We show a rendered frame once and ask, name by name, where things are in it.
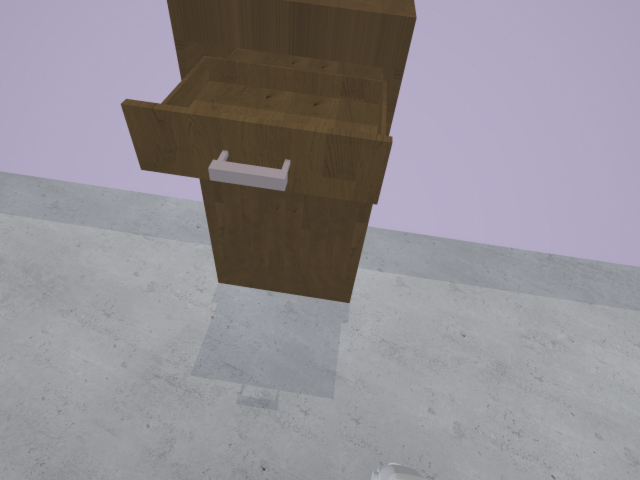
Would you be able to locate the cabinet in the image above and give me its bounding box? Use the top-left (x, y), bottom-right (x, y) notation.
top-left (167, 0), bottom-right (417, 303)

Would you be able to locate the handle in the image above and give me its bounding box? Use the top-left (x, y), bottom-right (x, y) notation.
top-left (208, 150), bottom-right (290, 191)

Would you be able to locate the drawer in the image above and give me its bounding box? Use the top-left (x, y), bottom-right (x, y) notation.
top-left (121, 56), bottom-right (392, 205)

